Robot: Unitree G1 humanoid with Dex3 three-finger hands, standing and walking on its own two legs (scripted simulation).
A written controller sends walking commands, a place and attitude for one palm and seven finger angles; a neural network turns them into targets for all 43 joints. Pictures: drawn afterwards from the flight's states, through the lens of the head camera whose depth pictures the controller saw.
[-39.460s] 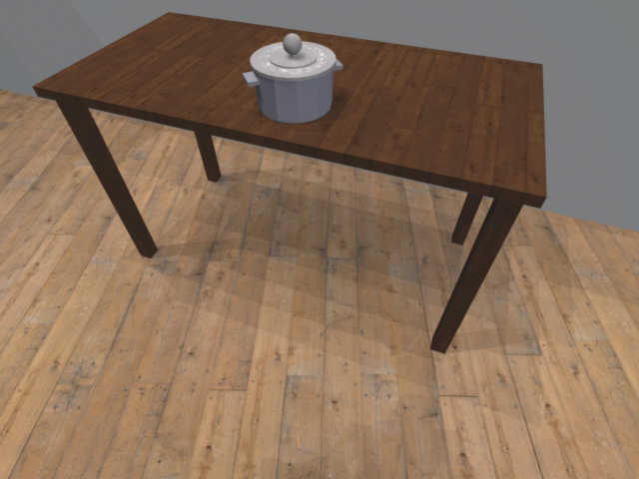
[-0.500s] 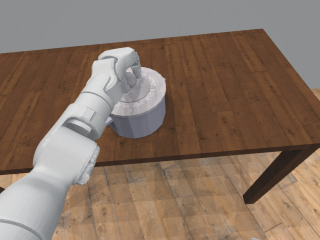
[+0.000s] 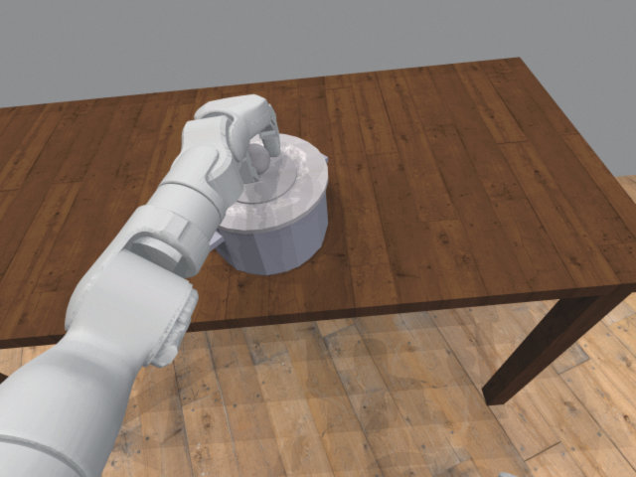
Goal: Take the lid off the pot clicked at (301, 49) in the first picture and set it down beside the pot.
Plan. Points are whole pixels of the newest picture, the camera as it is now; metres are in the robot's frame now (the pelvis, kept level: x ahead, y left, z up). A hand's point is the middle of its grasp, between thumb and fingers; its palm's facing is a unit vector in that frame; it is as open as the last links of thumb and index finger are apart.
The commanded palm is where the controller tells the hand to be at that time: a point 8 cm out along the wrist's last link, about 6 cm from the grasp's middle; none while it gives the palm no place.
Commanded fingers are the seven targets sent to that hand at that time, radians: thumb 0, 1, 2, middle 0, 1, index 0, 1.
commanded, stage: close the fingers and squeeze the knob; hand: left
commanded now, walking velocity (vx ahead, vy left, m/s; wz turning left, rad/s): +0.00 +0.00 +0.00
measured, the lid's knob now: (254, 159) +0.51 +0.06 +0.12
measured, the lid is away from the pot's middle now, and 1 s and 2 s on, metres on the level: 0.00 0.01 0.03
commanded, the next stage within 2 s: lift the lid straight up in 0.34 s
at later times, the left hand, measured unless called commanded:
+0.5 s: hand (245, 161) +0.48 +0.07 +0.15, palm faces -0.34 -0.06 -0.94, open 7.6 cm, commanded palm +0.48 +0.08 +0.21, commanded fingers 0.00 0.68 0.95 -0.98 -1.11 -0.82 -1.04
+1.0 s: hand (245, 140) +0.49 +0.06 +0.17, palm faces -0.31 -0.07 -0.95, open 7.6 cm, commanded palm +0.48 +0.08 +0.25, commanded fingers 0.00 0.68 0.95 -0.98 -1.11 -0.82 -1.05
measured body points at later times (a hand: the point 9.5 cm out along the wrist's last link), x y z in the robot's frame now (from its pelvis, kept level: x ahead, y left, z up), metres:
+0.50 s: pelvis +0.00 +0.00 +0.00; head +0.04 -0.04 +0.45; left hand +0.49 +0.07 +0.20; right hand +0.08 -0.26 -0.14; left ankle -0.03 +0.11 -0.74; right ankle +0.00 -0.15 -0.74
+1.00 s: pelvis +0.00 +0.00 +0.00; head +0.04 -0.05 +0.45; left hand +0.50 +0.06 +0.23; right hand +0.08 -0.26 -0.15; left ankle -0.03 +0.11 -0.74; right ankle +0.00 -0.15 -0.74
